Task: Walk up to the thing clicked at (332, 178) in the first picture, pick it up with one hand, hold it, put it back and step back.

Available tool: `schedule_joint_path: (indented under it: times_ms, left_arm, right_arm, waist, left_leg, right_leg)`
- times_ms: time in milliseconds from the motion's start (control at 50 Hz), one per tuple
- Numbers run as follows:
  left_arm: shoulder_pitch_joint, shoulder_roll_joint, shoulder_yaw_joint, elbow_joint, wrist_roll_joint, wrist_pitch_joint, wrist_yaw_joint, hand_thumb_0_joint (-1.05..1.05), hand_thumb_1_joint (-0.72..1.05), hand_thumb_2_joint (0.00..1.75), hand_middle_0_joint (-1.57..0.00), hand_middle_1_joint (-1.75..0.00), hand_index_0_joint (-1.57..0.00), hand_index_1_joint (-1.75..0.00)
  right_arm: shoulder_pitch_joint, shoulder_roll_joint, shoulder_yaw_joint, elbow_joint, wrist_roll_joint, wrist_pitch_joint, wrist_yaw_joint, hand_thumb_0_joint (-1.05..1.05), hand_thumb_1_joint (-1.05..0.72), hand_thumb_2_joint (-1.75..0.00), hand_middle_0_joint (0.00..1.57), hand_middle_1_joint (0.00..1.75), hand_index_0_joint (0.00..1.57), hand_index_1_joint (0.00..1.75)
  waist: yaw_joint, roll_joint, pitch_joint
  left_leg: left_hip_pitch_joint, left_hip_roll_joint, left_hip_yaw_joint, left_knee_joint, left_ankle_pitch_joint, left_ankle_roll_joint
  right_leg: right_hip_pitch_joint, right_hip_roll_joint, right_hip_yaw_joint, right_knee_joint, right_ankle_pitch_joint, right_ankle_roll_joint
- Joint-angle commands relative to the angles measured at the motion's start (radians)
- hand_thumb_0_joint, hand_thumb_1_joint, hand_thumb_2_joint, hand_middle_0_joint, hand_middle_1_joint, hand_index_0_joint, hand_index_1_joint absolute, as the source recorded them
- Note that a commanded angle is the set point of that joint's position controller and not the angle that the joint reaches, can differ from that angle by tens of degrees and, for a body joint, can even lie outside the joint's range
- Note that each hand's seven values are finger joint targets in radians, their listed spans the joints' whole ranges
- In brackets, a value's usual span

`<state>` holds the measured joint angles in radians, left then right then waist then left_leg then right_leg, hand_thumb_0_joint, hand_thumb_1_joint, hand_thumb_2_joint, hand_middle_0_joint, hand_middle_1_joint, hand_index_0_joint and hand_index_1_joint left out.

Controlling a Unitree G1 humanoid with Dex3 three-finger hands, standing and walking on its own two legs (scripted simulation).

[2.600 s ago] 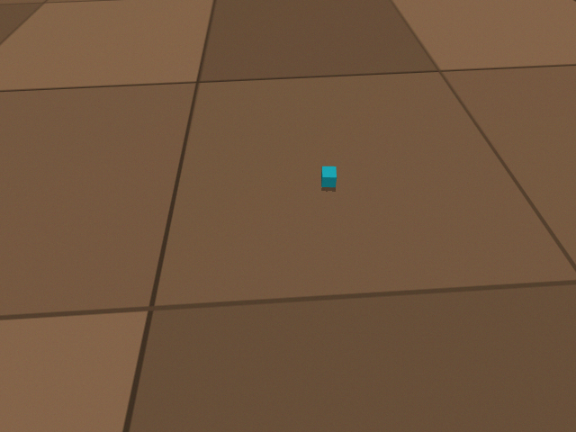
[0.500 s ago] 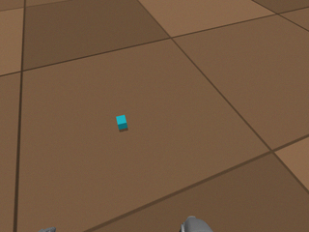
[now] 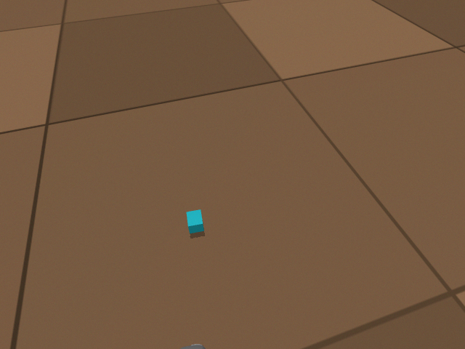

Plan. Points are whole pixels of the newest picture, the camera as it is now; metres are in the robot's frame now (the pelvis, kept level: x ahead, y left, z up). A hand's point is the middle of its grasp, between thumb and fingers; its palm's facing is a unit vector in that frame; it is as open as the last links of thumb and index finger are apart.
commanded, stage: walk up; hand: left
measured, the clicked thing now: (195, 221) +0.78 +0.24 -0.72
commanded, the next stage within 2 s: none
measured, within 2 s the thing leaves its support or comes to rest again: neither
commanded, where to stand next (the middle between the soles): +0.40 +0.01 m, yaw +0 degrees
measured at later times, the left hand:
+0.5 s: hand (130, 275) +0.28 +0.25 -0.11, palm faces -0.05 -0.91 -0.41, open 7.3 cm
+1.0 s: hand (127, 248) +0.36 +0.29 -0.15, palm faces -0.05 -0.93 -0.35, open 7.3 cm
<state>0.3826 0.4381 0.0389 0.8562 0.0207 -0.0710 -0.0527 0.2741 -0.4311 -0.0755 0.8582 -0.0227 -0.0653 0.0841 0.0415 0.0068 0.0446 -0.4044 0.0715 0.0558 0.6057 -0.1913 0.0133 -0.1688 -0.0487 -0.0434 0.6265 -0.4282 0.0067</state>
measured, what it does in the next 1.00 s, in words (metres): walks ahead: right foot, then left foot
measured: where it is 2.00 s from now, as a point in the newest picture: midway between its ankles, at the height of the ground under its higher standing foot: (242, 319)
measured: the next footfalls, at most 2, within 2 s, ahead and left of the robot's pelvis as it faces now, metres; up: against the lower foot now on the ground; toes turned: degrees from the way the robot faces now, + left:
right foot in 0.40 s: +0.29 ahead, -0.13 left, +0.00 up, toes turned -5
left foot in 0.82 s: +0.39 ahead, +0.14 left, +0.00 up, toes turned +2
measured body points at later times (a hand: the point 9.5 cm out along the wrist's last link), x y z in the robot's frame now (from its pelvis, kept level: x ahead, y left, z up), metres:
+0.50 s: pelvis +0.18 -0.02 +0.00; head +0.19 -0.04 +0.45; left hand +0.28 +0.30 -0.09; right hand +0.20 -0.34 -0.13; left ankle +0.12 +0.12 -0.67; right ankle +0.25 -0.12 -0.72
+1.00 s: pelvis +0.31 +0.02 +0.00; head +0.33 +0.04 +0.45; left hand +0.36 +0.34 -0.13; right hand +0.39 -0.30 -0.09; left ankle +0.36 +0.14 -0.72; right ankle +0.32 -0.12 -0.69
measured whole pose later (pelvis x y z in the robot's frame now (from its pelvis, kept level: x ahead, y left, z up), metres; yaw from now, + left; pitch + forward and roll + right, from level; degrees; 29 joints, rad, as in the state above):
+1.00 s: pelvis +0.31 +0.02 +0.00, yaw +0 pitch -2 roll +0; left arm 0.28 0.42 0.02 0.91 0.00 -0.02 -0.01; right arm 0.25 -0.38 -0.03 0.86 -0.01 -0.06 0.02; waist 0.01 -0.04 0.10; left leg -0.33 0.05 0.06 0.62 -0.25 0.01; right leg -0.41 -0.05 -0.01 0.90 -0.46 -0.03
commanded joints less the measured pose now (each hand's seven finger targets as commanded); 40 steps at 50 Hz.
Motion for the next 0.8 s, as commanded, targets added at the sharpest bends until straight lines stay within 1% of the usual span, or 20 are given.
schedule_joint_path:
  times_ms: [0,20,60,100,180,260,320,360,380,400,420,440,460,520,540,620,700,740,760,780]
  left_arm:
    - [-0.018,0.138,0.040,-0.101,-0.025,-0.027,0.027,0.00,0.90,0.90,-0.20,-0.30,-0.20,-0.30]
    - [-0.068,0.231,0.055,-0.080,-0.014,-0.018,0.044,0.00,0.90,0.90,-0.20,-0.30,-0.20,-0.30]
    - [-0.027,0.221,0.053,-0.042,-0.030,-0.017,0.035,0.00,0.90,0.90,-0.20,-0.30,-0.20,-0.30]
    - [0.022,0.210,0.056,-0.008,-0.029,-0.011,0.025,0.00,0.90,0.90,-0.20,-0.30,-0.20,-0.30]
    - [-0.068,0.170,0.055,-0.042,-0.017,-0.003,0.002,0.00,0.90,0.90,-0.20,-0.30,-0.20,-0.30]
    - [-0.129,0.146,0.059,-0.057,-0.013,-0.007,-0.007,0.00,0.90,0.90,-0.20,-0.30,-0.20,-0.30]
    - [-0.102,0.140,0.068,-0.040,-0.012,-0.010,-0.006,0.00,0.90,0.90,-0.20,-0.30,-0.20,-0.30]
    - [-0.016,0.179,0.087,-0.012,-0.008,-0.021,0.007,0.00,0.90,0.90,-0.20,-0.30,-0.20,-0.30]
    - [0.075,0.233,0.111,0.005,-0.002,-0.029,0.019,0.00,0.90,0.90,-0.20,-0.30,-0.20,-0.30]
    - [0.106,0.329,0.128,-0.020,-0.005,-0.040,0.030,0.00,0.90,0.90,-0.20,-0.30,-0.20,-0.30]
    - [0.043,0.339,0.121,-0.030,-0.016,-0.034,0.029,0.00,0.90,0.90,-0.20,-0.30,-0.20,-0.30]
    - [0.008,0.307,0.114,-0.045,-0.024,-0.031,0.030,0.00,0.90,0.90,-0.20,-0.30,-0.20,-0.30]
    - [-0.023,0.279,0.104,-0.050,-0.025,-0.033,0.034,0.00,0.90,0.90,-0.20,-0.30,-0.20,-0.30]
    - [-0.080,0.239,0.093,-0.064,-0.017,-0.037,0.031,0.00,0.90,0.90,-0.20,-0.30,-0.20,-0.30]
    - [-0.071,0.233,0.091,-0.068,-0.015,-0.037,0.030,0.00,0.90,0.90,-0.20,-0.30,-0.20,-0.30]
    - [-0.054,0.245,0.098,-0.081,-0.010,-0.037,0.024,0.00,0.90,0.90,-0.20,-0.30,-0.20,-0.30]
    - [-0.102,0.235,0.078,-0.094,-0.007,-0.022,0.030,0.00,0.90,0.90,-0.20,-0.30,-0.20,-0.30]
    - [-0.119,0.221,0.063,-0.089,-0.013,-0.010,0.035,0.00,0.90,0.90,-0.20,-0.30,-0.20,-0.30]
    - [-0.117,0.194,0.046,-0.089,-0.015,-0.002,0.036,0.00,0.90,0.90,-0.20,-0.30,-0.20,-0.30]
    - [-0.085,0.150,0.029,-0.089,-0.014,0.004,0.037,0.00,0.90,0.90,-0.20,-0.30,-0.20,-0.30]
  right_arm:
    - [0.245,-0.350,-0.104,-0.045,0.000,-0.046,-0.043,0.00,-0.90,-0.90,0.20,0.30,0.20,0.30]
    - [0.195,-0.346,-0.103,-0.050,0.027,-0.039,-0.042,0.00,-0.90,-0.90,0.20,0.30,0.20,0.30]
    - [0.101,-0.267,-0.070,-0.073,0.028,-0.039,-0.052,0.00,-0.90,-0.90,0.20,0.30,0.20,0.30]
    - [0.064,-0.240,-0.055,-0.078,0.028,-0.044,-0.054,0.00,-0.90,-0.90,0.20,0.30,0.20,0.30]
    - [0.084,-0.247,-0.055,-0.090,0.017,-0.043,-0.053,0.00,-0.90,-0.90,0.20,0.30,0.20,0.30]
    - [0.090,-0.249,-0.052,-0.099,0.021,-0.036,-0.049,0.00,-0.90,-0.90,0.20,0.30,0.20,0.30]
    - [0.040,-0.253,-0.053,-0.120,0.025,-0.023,-0.047,0.00,-0.90,-0.90,0.20,0.30,0.20,0.30]
    - [0.050,-0.203,-0.030,-0.132,0.026,-0.014,-0.048,0.00,-0.90,-0.90,0.20,0.30,0.20,0.30]
    - [0.089,-0.146,-0.008,-0.138,0.027,-0.015,-0.049,0.00,-0.90,-0.90,0.20,0.30,0.20,0.30]
    - [0.122,-0.103,0.008,-0.153,0.027,-0.011,-0.048,0.00,-0.90,-0.90,0.20,0.30,0.20,0.30]
    - [0.080,-0.218,-0.026,-0.119,0.015,0.006,-0.062,0.00,-0.90,-0.90,0.20,0.30,0.20,0.30]
    - [0.063,-0.236,-0.032,-0.104,0.022,0.009,-0.063,0.00,-0.90,-0.90,0.20,0.30,0.20,0.30]
    - [0.077,-0.221,-0.028,-0.084,0.030,0.008,-0.058,0.00,-0.90,-0.90,0.20,0.30,0.20,0.30]
    - [0.155,-0.196,-0.028,-0.035,0.017,0.009,-0.043,0.00,-0.90,-0.90,0.20,0.30,0.20,0.30]
    - [0.140,-0.187,-0.030,-0.031,0.012,0.012,-0.036,0.00,-0.90,-0.90,0.20,0.30,0.20,0.30]
    - [0.069,-0.173,-0.036,-0.054,-0.003,0.012,-0.019,0.00,-0.90,-0.90,0.20,0.30,0.20,0.30]
    - [0.047,-0.149,-0.032,-0.036,0.003,0.001,-0.032,0.00,-0.90,-0.90,0.20,0.30,0.20,0.30]
    - [0.068,-0.137,-0.028,-0.020,0.004,-0.006,-0.044,0.00,-0.90,-0.90,0.20,0.30,0.20,0.30]
    - [0.084,-0.146,-0.032,-0.011,0.001,-0.011,-0.053,0.00,-0.90,-0.90,0.20,0.30,0.20,0.30]
    - [0.135,-0.186,-0.042,0.000,-0.001,-0.017,-0.063,0.00,-0.90,-0.90,0.20,0.30,0.20,0.30]
  waist:
    - [-0.146,0.312,-0.081]
    - [-0.128,0.150,-0.018]
    - [-0.071,0.076,0.020]
    - [-0.038,0.149,0.015]
    - [-0.066,0.166,0.030]
    - [-0.074,0.147,0.021]
    - [-0.040,0.135,0.007]
    - [0.015,0.013,-0.049]
    - [0.059,-0.170,-0.097]
    - [0.055,-0.315,-0.121]
    - [0.046,-0.166,-0.061]
    - [0.034,-0.101,-0.004]
    - [0.021,-0.089,0.018]
    - [-0.032,-0.164,0.015]
    - [-0.026,-0.164,0.019]
    - [-0.008,-0.183,0.029]
    - [-0.024,-0.146,0.019]
    - [-0.053,-0.113,-0.014]
    - [-0.071,-0.079,-0.029]
    - [-0.089,0.031,-0.067]
  left_leg:
    - [0.523,0.357,-0.705,-0.386,-0.345,0.180]
    - [0.388,0.383,-0.701,-0.369,-0.357,0.236]
    - [0.313,0.260,-0.424,-0.339,-0.139,0.173]
    - [0.261,0.214,-0.259,-0.327,-0.001,0.176]
    - [0.250,0.208,-0.181,-0.331,0.100,0.228]
    - [0.219,0.169,-0.122,-0.289,0.159,0.197]
    - [0.136,0.166,-0.104,-0.209,0.064,0.173]
    - [0.052,0.107,-0.053,-0.018,0.064,0.127]
    - [-0.055,0.033,-0.004,0.236,-0.019,0.089]
    - [-0.257,-0.089,0.017,0.475,-0.326,0.032]
    - [-0.260,-0.036,-0.085,0.553,-0.393,0.034]
    - [-0.268,-0.012,-0.138,0.563,-0.324,0.037]
    - [-0.266,0.000,-0.147,0.544,-0.251,0.035]
    - [-0.150,0.030,-0.100,0.401,-0.169,0.011]
    - [-0.125,0.022,-0.079,0.351,-0.163,0.004]
    - [-0.111,0.028,-0.039,0.190,-0.104,-0.017]
    - [0.061,-0.002,-0.003,0.078,-0.012,-0.015]
    - [0.173,-0.029,0.018,-0.023,0.053,-0.004]
    - [0.246,-0.049,0.011,-0.054,0.019,0.007]
    - [0.320,0.005,-0.076,-0.142,-0.059,0.033]
  right_leg:
    - [-0.585,0.110,0.017,0.512,-0.084,-0.051]
    - [-0.573,0.031,0.129,0.583,-0.096,-0.065]
    - [-0.491,-0.007,0.170,0.522,0.045,-0.058]
    - [-0.429,-0.047,0.113,0.446,0.095,-0.048]
    - [-0.392,-0.060,0.043,0.247,0.104,-0.016]
    - [-0.282,-0.028,-0.009,0.063,0.221,-0.029]
    - [-0.121,0.010,-0.045,-0.028,0.272,-0.038]
    - [0.103,0.054,-0.041,-0.111,0.236,-0.058]
    - [0.234,-0.060,0.144,-0.205,0.082,-0.090]
    - [0.303,-0.361,0.655,-0.380,-0.127,-0.195]
    - [0.167,-0.418,0.737,-0.396,-0.268,-0.295]
    - [0.101,-0.374,0.633,-0.409,-0.264,-0.294]
    - [0.087,-0.318,0.525,-0.397,-0.166,-0.265]
    - [-0.027,-0.224,0.283,-0.374,0.042,-0.225]
    - [-0.060,-0.202,0.239,-0.372,0.069,-0.224]
    - [-0.077,-0.199,0.201,-0.392,-0.032,-0.234]
    - [-0.188,-0.198,0.138,-0.302,0.091,-0.209]
    - [-0.205,-0.180,0.098,-0.179,0.231,-0.181]
    - [-0.242,-0.158,0.084,-0.097,0.251,-0.157]
    - [-0.266,-0.118,0.050,0.041,0.216,-0.118]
